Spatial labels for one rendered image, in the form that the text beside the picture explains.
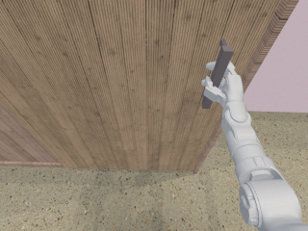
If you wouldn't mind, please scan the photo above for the handle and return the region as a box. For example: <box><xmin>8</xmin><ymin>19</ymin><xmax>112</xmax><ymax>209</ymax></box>
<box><xmin>201</xmin><ymin>38</ymin><xmax>234</xmax><ymax>110</ymax></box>

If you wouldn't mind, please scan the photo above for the right robot upper arm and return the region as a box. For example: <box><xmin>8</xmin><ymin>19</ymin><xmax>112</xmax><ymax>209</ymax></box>
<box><xmin>239</xmin><ymin>179</ymin><xmax>308</xmax><ymax>231</ymax></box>

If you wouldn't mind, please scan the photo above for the wardrobe door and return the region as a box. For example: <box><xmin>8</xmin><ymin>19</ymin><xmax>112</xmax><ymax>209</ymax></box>
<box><xmin>0</xmin><ymin>102</ymin><xmax>58</xmax><ymax>163</ymax></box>
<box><xmin>0</xmin><ymin>0</ymin><xmax>281</xmax><ymax>171</ymax></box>

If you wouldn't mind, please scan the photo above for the right robot hand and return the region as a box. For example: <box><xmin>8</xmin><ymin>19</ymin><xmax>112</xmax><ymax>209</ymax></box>
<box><xmin>201</xmin><ymin>61</ymin><xmax>244</xmax><ymax>109</ymax></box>

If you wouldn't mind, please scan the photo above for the robot right forearm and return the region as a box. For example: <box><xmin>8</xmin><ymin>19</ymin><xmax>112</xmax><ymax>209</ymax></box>
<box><xmin>220</xmin><ymin>101</ymin><xmax>302</xmax><ymax>218</ymax></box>

